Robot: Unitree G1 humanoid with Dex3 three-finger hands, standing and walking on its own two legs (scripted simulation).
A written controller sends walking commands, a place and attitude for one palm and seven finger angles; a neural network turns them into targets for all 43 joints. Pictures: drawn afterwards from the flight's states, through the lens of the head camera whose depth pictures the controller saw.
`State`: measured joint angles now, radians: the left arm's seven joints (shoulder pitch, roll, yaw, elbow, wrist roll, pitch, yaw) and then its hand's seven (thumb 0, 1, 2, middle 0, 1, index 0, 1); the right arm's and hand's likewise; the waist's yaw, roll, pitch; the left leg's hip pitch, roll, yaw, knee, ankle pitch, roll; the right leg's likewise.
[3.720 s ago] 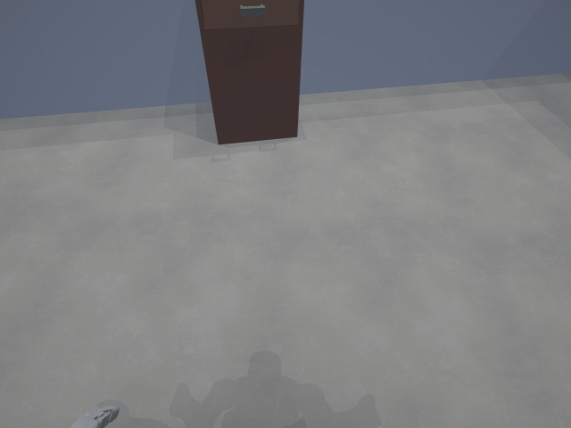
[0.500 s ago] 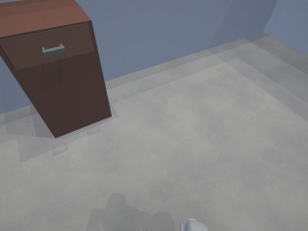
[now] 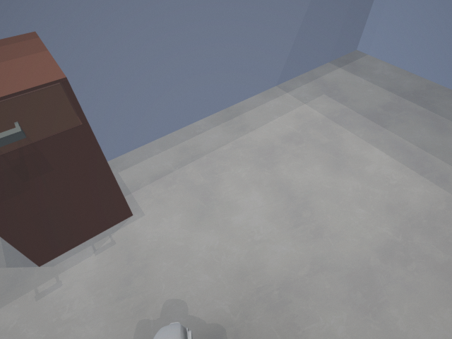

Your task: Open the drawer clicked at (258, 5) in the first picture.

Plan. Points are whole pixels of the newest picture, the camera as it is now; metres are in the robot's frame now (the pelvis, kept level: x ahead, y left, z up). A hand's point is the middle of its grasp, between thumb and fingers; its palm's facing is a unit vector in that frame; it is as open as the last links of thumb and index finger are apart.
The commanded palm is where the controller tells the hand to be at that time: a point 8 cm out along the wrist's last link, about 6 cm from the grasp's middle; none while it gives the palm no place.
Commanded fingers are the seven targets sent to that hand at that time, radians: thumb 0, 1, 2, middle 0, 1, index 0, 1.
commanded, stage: walk to a spot facing it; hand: left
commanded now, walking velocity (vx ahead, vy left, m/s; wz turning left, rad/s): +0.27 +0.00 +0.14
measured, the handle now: (2, 134) +0.65 +0.71 -0.06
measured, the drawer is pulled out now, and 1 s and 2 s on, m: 0.00 0.00 0.00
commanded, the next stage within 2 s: turn to face it in 0.02 s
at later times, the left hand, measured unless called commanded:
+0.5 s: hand (118, 317) +0.20 +0.25 -0.17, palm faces +0.20 -0.95 -0.22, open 7.4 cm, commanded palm none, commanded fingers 0.00 0.90 0.90 -0.20 -0.30 -0.20 -0.30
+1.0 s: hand out of the picture +0.11 +0.21 -0.17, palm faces +0.47 -0.84 -0.26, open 7.4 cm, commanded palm none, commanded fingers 0.00 0.90 0.90 -0.20 -0.30 -0.20 -0.30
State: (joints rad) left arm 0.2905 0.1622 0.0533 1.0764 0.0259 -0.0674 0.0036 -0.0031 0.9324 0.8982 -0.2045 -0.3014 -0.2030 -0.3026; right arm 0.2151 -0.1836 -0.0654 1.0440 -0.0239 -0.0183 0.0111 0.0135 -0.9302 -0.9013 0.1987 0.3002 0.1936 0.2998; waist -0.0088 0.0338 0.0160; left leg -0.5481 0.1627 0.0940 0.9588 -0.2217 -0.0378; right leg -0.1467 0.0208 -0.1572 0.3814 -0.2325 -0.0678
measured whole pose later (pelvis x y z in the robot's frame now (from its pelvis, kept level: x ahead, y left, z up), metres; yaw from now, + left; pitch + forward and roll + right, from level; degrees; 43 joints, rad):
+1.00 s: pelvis +0.16 +0.01 -0.01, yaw +28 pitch +1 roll +2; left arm 0.23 0.19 0.04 0.91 0.04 0.02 0.01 0.01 0.90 0.90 -0.21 -0.30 -0.21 -0.30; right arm 0.14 -0.27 -0.08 0.94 -0.01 0.07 0.03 0.01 -0.91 -0.90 0.20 0.30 0.19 0.30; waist 0.02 -0.01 0.10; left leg -0.37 0.05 0.08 0.81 -0.43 -0.06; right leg -0.24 -0.17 -0.28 0.56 -0.31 0.01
